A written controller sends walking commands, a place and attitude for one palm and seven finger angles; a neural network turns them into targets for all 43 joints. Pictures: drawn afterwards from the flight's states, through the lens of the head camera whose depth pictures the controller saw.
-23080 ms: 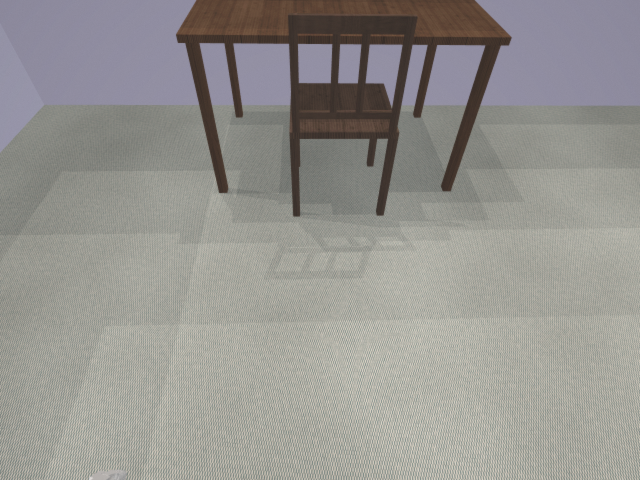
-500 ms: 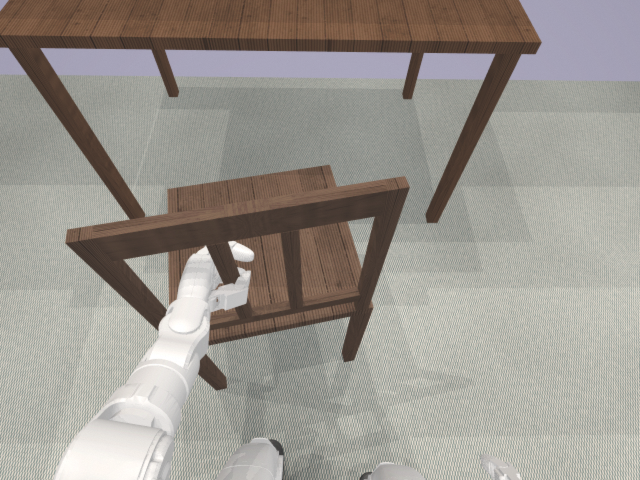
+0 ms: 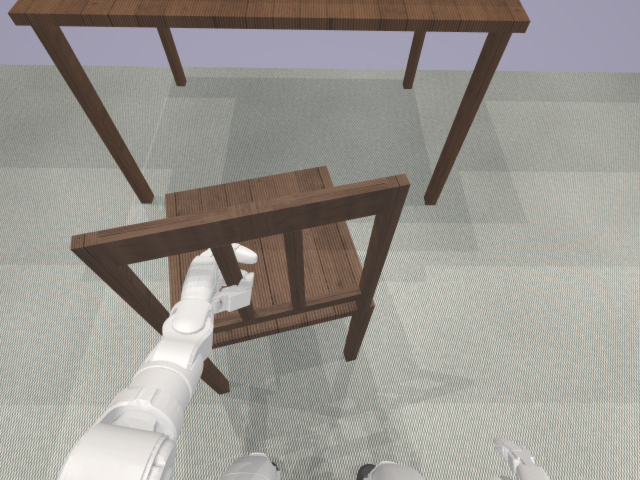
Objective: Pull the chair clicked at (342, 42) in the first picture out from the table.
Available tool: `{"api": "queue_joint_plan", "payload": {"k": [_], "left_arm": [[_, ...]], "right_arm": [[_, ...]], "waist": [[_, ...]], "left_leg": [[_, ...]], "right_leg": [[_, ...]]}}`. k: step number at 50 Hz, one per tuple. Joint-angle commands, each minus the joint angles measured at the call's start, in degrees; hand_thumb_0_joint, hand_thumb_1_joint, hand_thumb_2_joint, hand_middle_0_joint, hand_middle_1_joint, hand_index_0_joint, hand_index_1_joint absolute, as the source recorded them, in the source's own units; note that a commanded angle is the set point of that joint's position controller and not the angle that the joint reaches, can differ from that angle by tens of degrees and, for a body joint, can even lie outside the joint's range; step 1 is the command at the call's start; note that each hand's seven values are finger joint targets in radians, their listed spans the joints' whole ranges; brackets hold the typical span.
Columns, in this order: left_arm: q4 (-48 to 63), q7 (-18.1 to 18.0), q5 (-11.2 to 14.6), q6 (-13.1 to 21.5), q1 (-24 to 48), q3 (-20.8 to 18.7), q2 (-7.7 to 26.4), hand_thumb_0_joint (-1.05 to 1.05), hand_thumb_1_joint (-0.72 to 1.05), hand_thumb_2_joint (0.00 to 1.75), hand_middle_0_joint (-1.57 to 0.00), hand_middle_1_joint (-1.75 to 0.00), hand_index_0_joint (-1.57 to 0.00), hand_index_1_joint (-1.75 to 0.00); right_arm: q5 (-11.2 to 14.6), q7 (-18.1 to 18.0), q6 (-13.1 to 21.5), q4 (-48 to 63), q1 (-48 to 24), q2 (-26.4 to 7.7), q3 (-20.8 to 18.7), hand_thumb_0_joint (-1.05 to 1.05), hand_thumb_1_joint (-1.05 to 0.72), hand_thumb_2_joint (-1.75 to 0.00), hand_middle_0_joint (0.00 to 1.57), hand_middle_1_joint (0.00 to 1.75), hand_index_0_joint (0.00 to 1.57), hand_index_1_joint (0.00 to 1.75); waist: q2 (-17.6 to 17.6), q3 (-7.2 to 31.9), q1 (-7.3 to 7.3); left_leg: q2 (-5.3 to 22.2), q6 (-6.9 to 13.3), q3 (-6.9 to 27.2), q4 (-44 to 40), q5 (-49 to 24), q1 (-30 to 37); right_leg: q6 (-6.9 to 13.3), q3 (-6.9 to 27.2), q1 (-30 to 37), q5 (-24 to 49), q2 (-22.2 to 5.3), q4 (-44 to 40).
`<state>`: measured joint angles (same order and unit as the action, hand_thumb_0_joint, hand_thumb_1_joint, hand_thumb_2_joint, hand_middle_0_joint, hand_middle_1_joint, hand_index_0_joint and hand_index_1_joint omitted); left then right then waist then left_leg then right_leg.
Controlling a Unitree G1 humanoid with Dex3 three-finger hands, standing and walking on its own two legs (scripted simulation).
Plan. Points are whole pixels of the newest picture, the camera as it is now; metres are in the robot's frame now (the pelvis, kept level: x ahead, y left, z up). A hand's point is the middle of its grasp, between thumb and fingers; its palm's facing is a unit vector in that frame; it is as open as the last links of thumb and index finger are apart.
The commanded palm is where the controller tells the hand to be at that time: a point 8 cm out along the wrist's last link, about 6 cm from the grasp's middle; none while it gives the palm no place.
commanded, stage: stop walking, hand still on the chair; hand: left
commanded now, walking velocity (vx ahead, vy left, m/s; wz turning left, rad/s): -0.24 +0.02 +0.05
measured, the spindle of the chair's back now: (236, 284) +0.39 +0.15 -0.10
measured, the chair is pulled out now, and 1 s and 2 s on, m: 0.49 0.57 0.57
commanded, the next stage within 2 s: open the thumb and straighten the fingers in 0.98 s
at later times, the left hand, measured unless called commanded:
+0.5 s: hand (233, 342) +0.28 +0.13 -0.06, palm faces +0.00 -0.98 -0.17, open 5.5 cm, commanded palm +0.26 +0.18 -0.04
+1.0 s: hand (234, 341) +0.28 +0.13 -0.05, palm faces +0.03 -0.99 -0.17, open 5.5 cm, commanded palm +0.26 +0.18 -0.04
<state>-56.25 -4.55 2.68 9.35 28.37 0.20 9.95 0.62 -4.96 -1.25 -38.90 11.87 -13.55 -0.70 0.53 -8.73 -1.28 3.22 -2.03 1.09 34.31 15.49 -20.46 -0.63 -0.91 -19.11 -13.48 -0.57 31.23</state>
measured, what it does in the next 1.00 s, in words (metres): stands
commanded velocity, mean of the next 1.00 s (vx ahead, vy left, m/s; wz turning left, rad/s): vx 0.03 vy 0.00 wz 0.00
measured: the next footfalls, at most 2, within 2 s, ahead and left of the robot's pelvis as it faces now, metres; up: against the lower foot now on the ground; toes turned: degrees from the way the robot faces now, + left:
none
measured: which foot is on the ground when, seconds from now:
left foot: down 0.00-1.00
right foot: down 0.00-1.00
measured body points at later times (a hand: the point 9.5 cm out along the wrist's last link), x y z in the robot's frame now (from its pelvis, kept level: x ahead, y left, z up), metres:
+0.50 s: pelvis -0.01 +0.01 +0.00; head +0.01 +0.00 +0.45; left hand +0.28 +0.18 -0.04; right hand +0.08 -0.24 -0.12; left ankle +0.02 +0.14 -0.73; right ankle +0.03 -0.13 -0.73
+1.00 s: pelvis +0.02 +0.00 +0.01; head +0.04 -0.01 +0.46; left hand +0.28 +0.18 -0.04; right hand +0.17 -0.25 -0.09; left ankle +0.02 +0.14 -0.73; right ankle +0.03 -0.13 -0.73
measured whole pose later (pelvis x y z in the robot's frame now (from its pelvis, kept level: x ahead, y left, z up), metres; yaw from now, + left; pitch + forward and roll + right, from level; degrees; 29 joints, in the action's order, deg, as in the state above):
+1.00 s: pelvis +0.02 +0.00 +0.01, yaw +0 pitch -2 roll +0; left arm -38.3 -5.3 1.9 6.4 3.0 2.7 7.4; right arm 1.0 -5.8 -0.3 -38.5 10.1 -12.6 0.5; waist 1.1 -3.6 -0.4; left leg 3.2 -2.4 -0.1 26.7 14.3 -10.7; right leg -0.9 -0.5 -10.9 -13.7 -0.9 26.2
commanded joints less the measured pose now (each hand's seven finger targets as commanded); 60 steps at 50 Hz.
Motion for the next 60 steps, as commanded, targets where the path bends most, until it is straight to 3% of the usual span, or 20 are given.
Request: {"api": "queue_joint_plan", "payload": {"k": [1, 3, 4, 5, 7, 10, 15, 17, 21, 23, 28, 34, 36, 40, 53, 54, 55, 56, 58, 60], "left_arm": [[8.1, -0.3, -1.2, 3.6, 15.9, -2.4, 10.0, 0.0, 0.9, 0.9, -0.5, -1.45, -0.5, -1.45], [7.1, -0.5, -0.9, 3.7, 16.7, -2.2, 10.5, 0.0, 0.9, 0.9, -0.5, -1.45, -0.5, -1.45], [17.3, -0.6, -0.7, 4.3, 17.4, -3.4, 12.5, 0.0, 0.9, 0.9, -0.5, -1.45, -0.5, -1.45], [15.7, -1.1, -0.5, 3.7, 15.3, -4.2, 12.4, 0.0, 0.9, 0.9, -0.5, -1.45, -0.5, -1.45], [16.5, -1.4, -0.3, 2.2, 12.7, -3.0, 10.2, 0.0, 0.9, 0.9, -0.5, -1.45, -0.5, -1.45], [15.7, -1.5, -0.8, 1.8, 10.2, -1.5, 7.5, 0.0, 0.9, 0.9, -0.5, -1.45, -0.5, -1.45], [17.0, -1.0, -0.9, 1.9, 6.8, 0.4, 4.7, 0.0, 0.9, 0.9, -0.5, -1.45, -0.5, -1.45], [17.6, -1.0, -1.2, 2.1, 5.1, 0.5, 4.9, 0.0, 0.9, 0.9, -0.5, -1.45, -0.5, -1.45], [17.9, -0.8, -1.5, 2.3, 1.5, 0.5, 5.0, 0.0, 0.9, 0.9, -0.5, -1.45, -0.5, -1.45], [18.8, -1.0, -1.8, 2.4, -0.2, 0.9, 4.3, 0.0, 0.9, 0.9, -0.5, -1.45, -0.5, -1.45], [22.2, -1.1, -2.0, 2.3, -5.0, 0.4, 4.7, 0.0, 0.9, 0.9, -0.5, -1.45, -0.5, -1.45], [25.2, -0.9, -2.0, 1.5, -8.7, 1.0, 4.2, 0.0, 0.9, 0.9, -0.5, -1.45, -0.5, -1.45], [26.6, -1.0, -1.8, 1.1, -9.5, 0.9, 4.9, 0.0, 0.9, 0.9, -0.5, -1.45, -0.5, -1.45], [27.5, -1.0, -1.9, 0.5, -11.5, 0.9, 4.2, 0.0, 0.9, 0.9, -0.5, -1.45, -0.5, -1.45], [29.4, -1.5, -1.7, -0.7, -14.3, 0.7, 4.7, 0.0, 0.9, 0.9, -0.5, -1.45, -0.5, -1.45], [32.3, -1.8, -1.8, -0.3, -14.4, -1.7, 7.2, 0.0, 0.9, 0.9, -0.5, -1.45, -0.5, -1.45], [27.1, 0.1, 1.9, -2.1, -20.8, 2.9, -0.6, 0.0, 0.78, 0.84, -0.5, -1.45, -0.5, -1.45], [28.1, 1.0, 2.3, -2.1, -21.1, 2.8, 0.2, 0.0, 0.66, 0.78, -0.5, -1.45, -0.5, -1.45], [37.2, 1.3, 1.6, 0.2, -19.7, -1.5, 5.7, 0.0, 0.42, 0.67, -0.5, -1.45, -0.5, -1.45], [41.5, 2.0, 0.8, 0.5, -19.3, 1.6, 3.1, 0.0, 0.17, 0.55, -0.5, -1.45, -0.5, -1.45]], "right_arm": [[1.0, -0.8, 1.3, 3.6, 4.0, -8.8, -3.0, 0.0, -0.9, -0.9, 0.2, 0.3, 0.2, 0.3], [1.5, -1.6, 1.3, 3.7, 2.6, -8.0, -2.5, 0.0, -0.9, -0.9, 0.2, 0.3, 0.2, 0.3], [1.2, -1.6, 1.3, 6.2, 0.8, -7.2, -2.1, 0.0, -0.9, -0.9, 0.2, 0.3, 0.2, 0.3], [1.3, -1.9, 1.4, 6.3, -0.2, -6.8, -1.5, 0.0, -0.9, -0.9, 0.2, 0.3, 0.2, 0.3], [1.0, -2.2, 1.4, 6.2, -0.4, -6.8, -0.8, 0.0, -0.9, -0.9, 0.2, 0.3, 0.2, 0.3], [0.6, -2.1, 1.6, 7.1, -1.1, -6.5, -0.2, 0.0, -0.9, -0.9, 0.2, 0.3, 0.2, 0.3], [0.6, -1.8, 2.6, 6.3, -0.4, -6.2, -0.3, 0.0, -0.9, -0.9, 0.2, 0.3, 0.2, 0.3], [0.5, -1.9, 3.1, 5.5, -0.1, -6.2, -0.4, 0.0, -0.9, -0.9, 0.2, 0.3, 0.2, 0.3], [0.5, -1.8, 4.0, 4.3, -0.4, -5.9, -0.5, 0.0, -0.9, -0.9, 0.2, 0.3, 0.2, 0.3], [0.5, -1.6, 4.3, 4.3, -0.5, -5.6, -0.5, 0.0, -0.9, -0.9, 0.2, 0.3, 0.2, 0.3], [0.2, -1.5, 5.1, 4.2, -1.1, -5.8, -0.9, 0.0, -0.9, -0.9, 0.2, 0.3, 0.2, 0.3], [0.2, -1.3, 4.7, 5.0, -2.2, -5.6, -1.1, 0.0, -0.9, -0.9, 0.2, 0.3, 0.2, 0.3], [0.3, -1.4, 4.5, 5.1, -2.5, -5.8, -1.0, 0.0, -0.9, -0.9, 0.2, 0.3, 0.2, 0.3], [0.2, -1.3, 3.7, 6.4, -3.2, -5.3, -0.8, 0.0, -0.9, -0.9, 0.2, 0.3, 0.2, 0.3], [0.3, -1.4, 2.4, 7.4, -4.0, -5.5, -0.6, 0.0, -0.9, -0.9, 0.2, 0.3, 0.2, 0.3], [0.2, -1.4, 2.4, 7.8, -4.1, -5.6, -0.8, 0.0, -0.9, -0.9, 0.2, 0.3, 0.2, 0.3], [2.9, 0.7, 2.9, 7.6, -2.3, -7.6, -1.2, 0.0, -0.9, -0.9, 0.2, 0.3, 0.2, 0.3], [3.0, 1.6, 3.0, 8.0, -2.6, -8.2, -1.3, 0.0, -0.9, -0.9, 0.2, 0.3, 0.2, 0.3], [2.5, 2.4, 4.7, 9.7, -3.5, -7.6, -1.9, 0.0, -0.9, -0.9, 0.2, 0.3, 0.2, 0.3], [2.1, 3.0, 5.9, 10.7, -3.3, -7.0, -1.6, 0.0, -0.9, -0.9, 0.2, 0.3, 0.2, 0.3]], "waist": [[0.1, 27.4, -1.11], [-3.5, 28.6, -1.09], [-3.9, 28.9, -0.3], [-5.2, 27.1, -0.13], [-1.4, 24.0, -0.32], [2.8, 19.2, 0.38], [1.7, 17.6, 0.04], [3.3, 16.2, -0.06], [0.5, 13.9, 0.01], [1.3, 14.4, 0.31], [0.8, 18.3, 0.56], [-1.1, 19.2, 0.36], [1.8, 18.5, 0.17], [-0.6, 19.0, 0.42], [0.3, 17.6, 0.58], [1.2, 17.8, 0.73], [-6.8, 16.7, -3.5], [-7.3, 15.9, -2.21], [-1.0, 19.7, -1.12], [2.5, 20.6, -1.78]], "left_leg": [[7.0, 2.0, 3.7, 0.0, -24.6, 8.3], [2.8, 0.2, 0.6, 4.4, -7.8, 5.6], [1.2, 0.3, 1.3, 4.4, 2.3, 5.5], [0.8, 1.0, 1.4, 2.9, 4.8, 5.6], [2.4, 2.6, 2.8, -4.1, 1.7, 9.1], [4.1, 4.9, 6.4, -11.0, 13.9, 3.5], [3.3, 5.3, 5.8, -12.2, 14.8, 3.7], [3.0, 5.3, 5.5, -12.6, 13.1, 4.7], [3.0, 4.7, 4.5, -12.4, 6.9, 6.5], [3.0, 4.2, 3.7, -12.5, 4.6, 7.3], [3.5, 3.7, 2.5, -9.8, -14.3, 12.9], [3.2, 2.8, 1.1, -8.7, -17.2, 14.9], [3.2, 2.9, 1.0, -9.3, -17.7, 14.6], [3.2, 2.8, 0.8, -9.0, -17.4, 14.9], [3.3, 2.8, 1.1, -10.0, -16.4, 14.2], [3.2, 2.8, 1.2, -10.2, -15.8, 14.1], [0.1, 2.8, -1.3, -8.7, -9.0, 6.8], [-0.1, 2.9, -1.4, -7.9, -6.4, 4.1], [-1.4, 3.3, -2.2, -5.3, -4.2, 2.9], [-1.7, 3.1, -2.4, -2.8, -5.5, 2.1]], "right_leg": [[2.0, 5.2, 14.7, 27.1, -7.2, -3.8], [4.6, 9.4, 14.1, 29.7, -13.1, -5.0], [5.2, 10.5, 13.5, 23.2, -14.5, -6.7], [5.1, 10.0, 10.7, 12.2, -14.6, -7.9], [2.6, 6.1, 5.5, -4.8, -9.7, -7.8], [0.4, 3.6, 4.4, -18.7, -4.0, -6.1], [0.4, 3.2, 6.0, -15.3, -2.8, -5.9], [0.6, 3.3, 5.4, -13.6, -2.9, -6.7], [0.9, 3.8, 4.6, -9.6, -3.5, -8.9], [1.1, 3.8, 5.2, -7.5, -3.7, -8.7], [1.2, 3.2, 9.1, 8.9, -4.0, -6.8], [1.6, 3.9, 10.4, 15.7, -4.9, -7.2], [1.6, 3.4, 10.4, 15.6, -5.0, -7.2], [1.6, 3.6, 10.9, 16.2, -5.1, -7.5], [1.6, 3.1, 10.8, 13.8, -5.0, -8.4], [1.6, 3.2, 11.1, 13.0, -5.0, -8.6], [0.6, -2.5, 5.7, 9.0, -3.1, -5.6], [0.9, -2.5, 5.2, 7.2, -2.9, -4.6], [1.0, -1.8, 3.2, 5.3, -2.6, -2.2], [1.2, -2.0, 0.6, 6.3, -2.2, 0.1]]}}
